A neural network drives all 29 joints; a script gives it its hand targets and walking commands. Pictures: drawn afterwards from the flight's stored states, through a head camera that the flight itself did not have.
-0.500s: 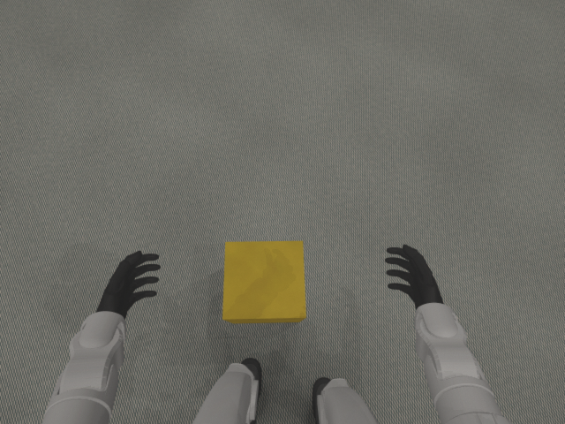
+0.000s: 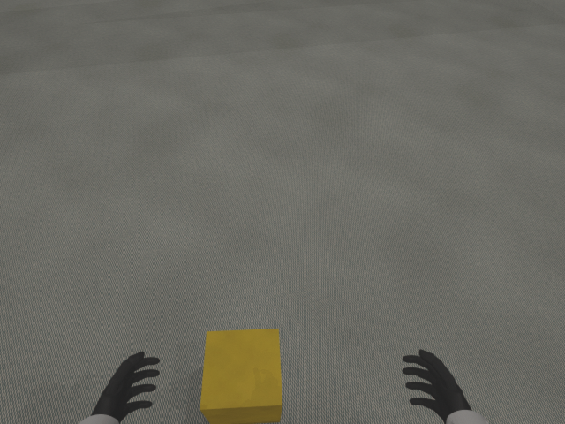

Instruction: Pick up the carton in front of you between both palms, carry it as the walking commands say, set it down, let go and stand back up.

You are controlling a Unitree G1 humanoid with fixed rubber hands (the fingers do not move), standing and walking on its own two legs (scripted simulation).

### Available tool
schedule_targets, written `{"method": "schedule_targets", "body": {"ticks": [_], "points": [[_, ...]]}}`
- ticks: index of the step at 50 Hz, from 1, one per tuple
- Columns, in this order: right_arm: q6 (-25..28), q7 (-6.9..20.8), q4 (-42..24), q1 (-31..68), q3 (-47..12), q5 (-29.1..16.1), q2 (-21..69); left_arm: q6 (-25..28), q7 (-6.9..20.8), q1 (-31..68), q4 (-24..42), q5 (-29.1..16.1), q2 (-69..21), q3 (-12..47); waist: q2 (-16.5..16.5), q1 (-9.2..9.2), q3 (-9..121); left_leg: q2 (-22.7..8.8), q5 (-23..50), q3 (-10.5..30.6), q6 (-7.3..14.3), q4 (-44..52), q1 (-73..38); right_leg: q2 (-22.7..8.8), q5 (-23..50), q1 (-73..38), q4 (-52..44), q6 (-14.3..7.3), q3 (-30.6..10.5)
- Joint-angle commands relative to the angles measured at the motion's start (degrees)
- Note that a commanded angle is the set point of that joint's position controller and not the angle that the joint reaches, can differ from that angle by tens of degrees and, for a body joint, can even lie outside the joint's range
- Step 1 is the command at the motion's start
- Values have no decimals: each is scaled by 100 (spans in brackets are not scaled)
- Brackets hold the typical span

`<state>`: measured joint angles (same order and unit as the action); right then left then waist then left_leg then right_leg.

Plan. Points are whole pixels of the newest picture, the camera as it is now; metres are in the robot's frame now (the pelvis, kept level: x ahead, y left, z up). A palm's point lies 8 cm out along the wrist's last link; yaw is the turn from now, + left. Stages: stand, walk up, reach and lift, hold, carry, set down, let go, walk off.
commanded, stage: let go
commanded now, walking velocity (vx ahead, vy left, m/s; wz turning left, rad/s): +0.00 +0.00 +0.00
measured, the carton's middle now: (244, 378) +0.35 +0.09 -0.65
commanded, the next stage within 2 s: stand in 0.26 s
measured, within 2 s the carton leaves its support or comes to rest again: neither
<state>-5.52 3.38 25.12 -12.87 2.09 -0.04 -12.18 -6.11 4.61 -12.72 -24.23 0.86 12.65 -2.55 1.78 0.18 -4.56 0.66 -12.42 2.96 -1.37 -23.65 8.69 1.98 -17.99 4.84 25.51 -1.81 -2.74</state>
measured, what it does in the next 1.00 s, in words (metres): stands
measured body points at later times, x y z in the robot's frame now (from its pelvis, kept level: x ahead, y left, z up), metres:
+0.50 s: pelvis +0.01 +0.02 -0.01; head +0.01 +0.04 +0.44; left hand +0.16 +0.31 -0.10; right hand +0.15 -0.27 -0.09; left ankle +0.01 +0.14 -0.74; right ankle -0.04 -0.10 -0.74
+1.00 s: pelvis +0.01 +0.03 +0.00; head +0.01 +0.04 +0.45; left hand +0.14 +0.33 -0.11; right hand +0.13 -0.27 -0.10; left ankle +0.01 +0.14 -0.74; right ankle -0.04 -0.10 -0.74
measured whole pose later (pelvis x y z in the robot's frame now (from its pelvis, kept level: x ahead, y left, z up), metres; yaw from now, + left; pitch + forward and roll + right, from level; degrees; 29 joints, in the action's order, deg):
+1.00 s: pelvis +0.01 +0.03 +0.00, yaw -1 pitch -1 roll +0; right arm 0.5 -1.3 51.8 -7.7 1.4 1.9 -19.6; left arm -0.1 -1.5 -11.2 -47.1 1.7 20.9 -1.1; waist 1.5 -0.1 -0.5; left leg 1.8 -14.2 0.9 1.2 -25.6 10.1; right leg 0.6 -17.6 5.1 24.0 0.7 -4.7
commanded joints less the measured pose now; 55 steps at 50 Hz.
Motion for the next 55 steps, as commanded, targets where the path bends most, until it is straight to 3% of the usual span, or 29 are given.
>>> {"method": "schedule_targets", "body": {"ticks": [1,8,9,10,13,14,17,19,24,33,55], "points": [[-39,11,-553,308,114,17,-398,-52,-15,183,536,60,624,-233,-3,49,62,334,907,-413,29,-85,-1199,-263,1042,1161,-814,238,9],[-107,10,-596,247,191,77,-442,-93,-18,185,589,53,556,-212,29,11,226,324,1259,-349,37,-66,-1235,-139,1608,816,-624,279,53],[51,-123,-305,-25,217,29,-465,-389,-173,302,824,158,826,-239,-111,-116,612,450,1181,-354,49,-220,-1028,-95,2146,431,-401,311,52],[85,-160,-330,5,141,7,-494,-447,-247,198,793,95,754,-207,-16,-53,557,449,1175,-338,57,-228,-916,-94,2285,429,-318,335,55],[118,-178,-402,207,73,-61,-505,-506,-324,181,742,-2,663,-105,-4,4,483,425,1207,-303,42,-210,-732,-68,2127,467,-276,320,114],[232,-378,465,283,251,305,-1178,-108,-542,284,18,98,1283,-284,485,90,349,-240,1307,-58,-13,-355,-26,-269,1253,823,-156,420,27],[426,-479,767,324,271,349,-1235,290,-580,254,-239,153,1146,-230,-83,-15,448,-341,586,161,118,-190,210,-341,506,780,-225,279,-201],[501,-462,946,510,244,294,-1220,405,-537,299,-418,155,1145,-229,-245,27,545,-378,484,228,159,-132,313,-361,618,654,-181,252,-233],[589,-460,1316,560,228,258,-1355,542,-550,247,-792,141,1298,-211,-284,6,784,-467,1173,286,211,-208,104,-421,1182,529,-123,248,-271],[627,-494,1802,607,191,226,-1595,628,-613,199,-1366,123,1520,-118,-302,-35,790,-535,1588,341,233,-137,-153,-516,1548,466,-184,209,-353],[677,-479,2594,777,119,171,-1755,687,-625,322,-2200,66,1693,-32,-150,-29,535,-588,1229,418,265,252,-279,-672,1354,355,-598,147,-541]]}}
